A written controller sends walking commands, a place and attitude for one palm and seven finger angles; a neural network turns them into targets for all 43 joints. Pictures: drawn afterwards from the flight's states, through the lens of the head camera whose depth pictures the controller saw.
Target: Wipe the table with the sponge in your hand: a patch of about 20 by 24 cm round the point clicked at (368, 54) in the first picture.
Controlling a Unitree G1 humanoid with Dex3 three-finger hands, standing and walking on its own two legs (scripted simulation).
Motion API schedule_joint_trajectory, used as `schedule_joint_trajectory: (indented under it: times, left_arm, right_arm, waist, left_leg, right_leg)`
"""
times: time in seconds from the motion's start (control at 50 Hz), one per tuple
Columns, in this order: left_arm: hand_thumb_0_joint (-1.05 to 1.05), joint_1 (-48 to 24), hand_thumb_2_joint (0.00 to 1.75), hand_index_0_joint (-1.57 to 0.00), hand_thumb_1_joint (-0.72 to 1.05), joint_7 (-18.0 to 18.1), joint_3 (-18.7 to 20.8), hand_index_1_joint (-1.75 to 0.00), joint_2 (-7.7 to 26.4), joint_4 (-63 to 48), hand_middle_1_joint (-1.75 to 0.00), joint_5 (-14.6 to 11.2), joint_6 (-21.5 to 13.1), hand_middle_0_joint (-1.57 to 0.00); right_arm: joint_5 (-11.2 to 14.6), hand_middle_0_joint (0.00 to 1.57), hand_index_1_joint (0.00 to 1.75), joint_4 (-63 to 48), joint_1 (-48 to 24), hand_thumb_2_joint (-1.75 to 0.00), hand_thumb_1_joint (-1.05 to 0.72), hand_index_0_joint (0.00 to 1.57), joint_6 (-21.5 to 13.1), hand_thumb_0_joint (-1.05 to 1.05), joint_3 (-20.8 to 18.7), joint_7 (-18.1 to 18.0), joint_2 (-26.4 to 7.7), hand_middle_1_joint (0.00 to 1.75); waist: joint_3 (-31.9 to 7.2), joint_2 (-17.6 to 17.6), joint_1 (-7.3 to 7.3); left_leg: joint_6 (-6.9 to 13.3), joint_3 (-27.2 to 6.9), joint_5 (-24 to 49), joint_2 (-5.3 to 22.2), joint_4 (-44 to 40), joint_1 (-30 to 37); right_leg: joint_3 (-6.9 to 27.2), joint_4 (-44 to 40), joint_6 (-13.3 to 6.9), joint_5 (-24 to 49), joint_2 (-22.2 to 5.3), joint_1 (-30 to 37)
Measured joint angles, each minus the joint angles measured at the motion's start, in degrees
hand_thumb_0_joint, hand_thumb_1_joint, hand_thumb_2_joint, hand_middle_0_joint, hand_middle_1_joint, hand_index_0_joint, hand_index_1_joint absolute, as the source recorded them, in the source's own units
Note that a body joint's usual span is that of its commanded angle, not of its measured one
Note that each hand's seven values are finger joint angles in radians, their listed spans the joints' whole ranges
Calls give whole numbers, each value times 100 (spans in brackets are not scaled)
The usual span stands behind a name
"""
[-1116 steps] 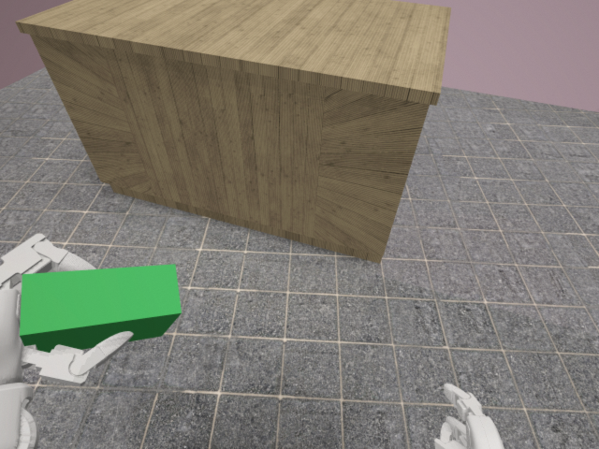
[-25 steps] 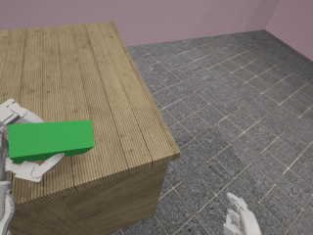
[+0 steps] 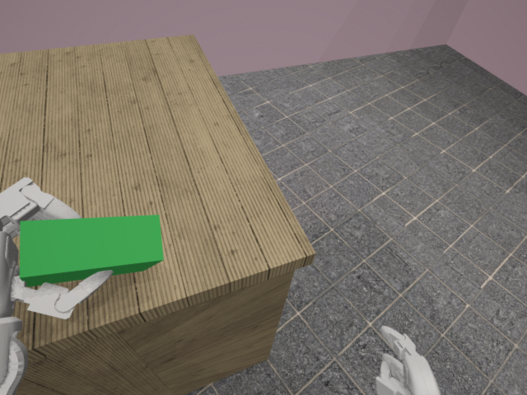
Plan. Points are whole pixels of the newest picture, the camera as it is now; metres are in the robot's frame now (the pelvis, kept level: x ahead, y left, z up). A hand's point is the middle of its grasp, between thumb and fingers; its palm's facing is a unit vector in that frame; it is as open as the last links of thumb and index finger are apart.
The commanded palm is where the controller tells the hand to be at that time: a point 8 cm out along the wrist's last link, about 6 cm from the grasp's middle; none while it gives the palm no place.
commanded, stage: look again from close up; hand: left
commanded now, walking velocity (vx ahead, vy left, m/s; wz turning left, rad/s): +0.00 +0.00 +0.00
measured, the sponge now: (114, 248) +0.24 +0.21 +0.14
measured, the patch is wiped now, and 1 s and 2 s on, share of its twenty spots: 0.00 0.00 0.00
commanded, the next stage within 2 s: come to a stop and stand still in 0.16 s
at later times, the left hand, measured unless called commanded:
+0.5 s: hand (35, 226) +0.23 +0.28 +0.19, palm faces +0.48 -0.77 -0.41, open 9.3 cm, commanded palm +0.14 +0.27 +0.18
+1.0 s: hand (82, 242) +0.23 +0.23 +0.17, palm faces +0.41 -0.87 -0.29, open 9.3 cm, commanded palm +0.16 +0.27 +0.18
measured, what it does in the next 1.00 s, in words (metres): stands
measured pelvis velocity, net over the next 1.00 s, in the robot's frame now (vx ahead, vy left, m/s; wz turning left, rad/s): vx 0.00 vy -0.01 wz -0.01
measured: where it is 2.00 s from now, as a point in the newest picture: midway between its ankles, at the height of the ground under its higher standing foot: outside the picture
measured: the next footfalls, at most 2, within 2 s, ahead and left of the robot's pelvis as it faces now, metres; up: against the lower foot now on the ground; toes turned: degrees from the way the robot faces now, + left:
none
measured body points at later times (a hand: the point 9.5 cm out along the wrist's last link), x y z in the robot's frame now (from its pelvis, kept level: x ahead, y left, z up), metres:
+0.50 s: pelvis -0.01 -0.01 +0.00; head +0.01 +0.02 +0.45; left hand +0.20 +0.31 +0.21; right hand +0.18 -0.23 -0.07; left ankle +0.00 +0.03 -0.74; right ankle +0.02 -0.12 -0.74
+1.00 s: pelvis +0.00 -0.01 +0.00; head +0.01 +0.01 +0.45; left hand +0.20 +0.28 +0.19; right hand +0.18 -0.24 -0.06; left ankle +0.00 +0.03 -0.74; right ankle +0.02 -0.12 -0.74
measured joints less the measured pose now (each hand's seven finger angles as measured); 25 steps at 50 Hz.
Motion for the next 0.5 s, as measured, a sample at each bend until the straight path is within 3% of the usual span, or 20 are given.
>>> schedule_joint_trajectory:
  times: [0.2, 0.42, 0.44, 0.46, 0.5]
  left_arm:
    - [-1, 120, 105, -81, -43, 24, -147, -139, -112, 209, -139, 4, 143, -80]
    - [-1, 126, 105, -81, -43, 63, -36, -139, 4, 61, -139, -45, 16, -80]
    - [-1, -163, 105, -81, -43, -61, 42, -139, 172, 124, -139, 225, 51, -80]
    - [-1, -622, 105, -81, -44, -183, 168, -139, 433, 403, -138, 325, -109, -80]
    - [-1, -1214, 105, -81, -44, -183, 445, -139, 692, 933, -138, 158, -274, -80]
  right_arm:
    - [11, 20, 30, -15, -7, -90, -90, 20, -30, 1, -6, -81, -8, 30]
    - [27, 20, 30, -27, -27, -90, -90, 20, -51, 1, -70, -103, -78, 30]
    - [-31, 20, 30, -79, 47, -90, -90, 20, -133, 1, -98, -112, -86, 30]
    - [-40, 20, 30, -57, 88, -90, -90, 20, -228, 1, -88, -112, -82, 30]
    - [4, 20, 30, 30, -11, -90, -90, 20, -264, 1, -19, -44, -44, 30]
  waist:
    - [-50, -43, -69]
    - [-125, -9, -81]
    - [-98, -1, 4]
    - [-89, -36, 76]
    - [-11, -96, 125]
  left_leg:
    - [8, -22, -1, 88, 58, -76]
    - [-14, -50, -13, 102, 80, -77]
    - [9, -73, -23, 118, 161, -163]
    - [45, -112, -21, 107, 238, -289]
    - [26, -105, 40, 89, 219, -348]
  right_leg:
    - [-30, -109, -68, 83, 90, -2]
    - [-56, -126, -84, 77, 103, 21]
    - [-86, -95, -78, 77, 113, -31]
    - [-134, -14, -88, 61, 96, -145]
    - [-133, 43, -127, 76, 73, -244]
